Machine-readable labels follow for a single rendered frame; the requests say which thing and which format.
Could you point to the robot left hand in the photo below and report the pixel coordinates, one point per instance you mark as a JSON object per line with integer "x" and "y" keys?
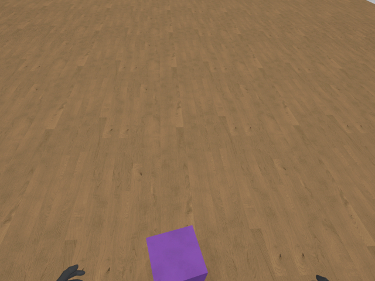
{"x": 71, "y": 272}

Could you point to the carton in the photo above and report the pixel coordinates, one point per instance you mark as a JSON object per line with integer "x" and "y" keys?
{"x": 176, "y": 256}

